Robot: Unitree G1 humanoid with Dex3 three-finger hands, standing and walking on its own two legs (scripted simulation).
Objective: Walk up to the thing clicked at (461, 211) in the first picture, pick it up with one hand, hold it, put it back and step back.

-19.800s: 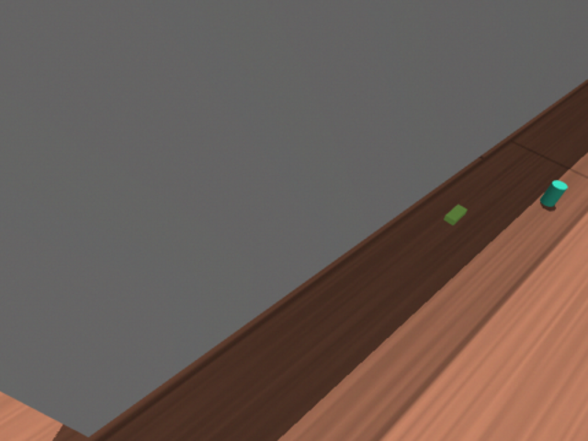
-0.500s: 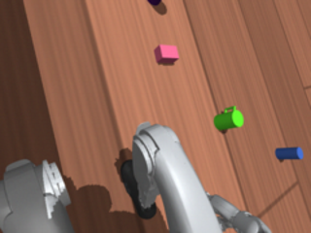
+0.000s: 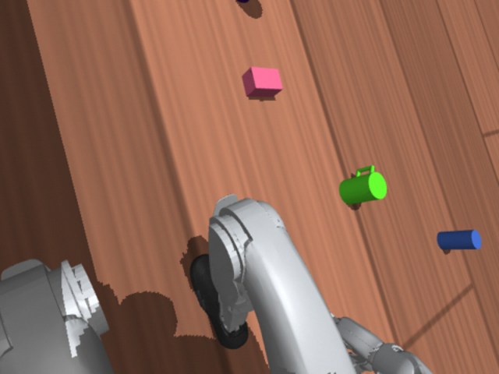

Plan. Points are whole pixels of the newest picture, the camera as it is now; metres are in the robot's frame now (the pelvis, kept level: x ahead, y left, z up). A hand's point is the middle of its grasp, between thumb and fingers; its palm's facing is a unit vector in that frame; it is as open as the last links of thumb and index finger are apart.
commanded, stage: close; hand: left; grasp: from above
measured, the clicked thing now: out of the picture +0.43 +0.30 -0.29
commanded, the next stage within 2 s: settle in 0.04 s
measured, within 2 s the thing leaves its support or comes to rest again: leaves its support in 0.54 s
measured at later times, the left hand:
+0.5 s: hand out of the picture +0.41 +0.31 -0.25, palm faces -0.45 -0.15 -0.88, open 13.1 cm
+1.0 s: hand out of the picture +0.40 +0.32 -0.16, palm faces -0.47 -0.09 -0.88, open 12.6 cm
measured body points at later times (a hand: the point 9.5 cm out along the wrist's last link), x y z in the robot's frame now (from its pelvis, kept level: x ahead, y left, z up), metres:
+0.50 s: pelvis +0.00 +0.00 +0.00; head +0.25 +0.14 +0.34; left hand +0.43 +0.32 -0.20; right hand +0.08 -0.25 -0.06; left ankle +0.06 +0.13 -0.27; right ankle +0.12 -0.13 -0.27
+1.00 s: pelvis +0.00 -0.01 +0.02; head +0.22 +0.10 +0.40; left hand +0.42 +0.32 -0.11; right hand +0.11 -0.27 -0.07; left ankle +0.06 +0.13 -0.27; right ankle +0.12 -0.13 -0.27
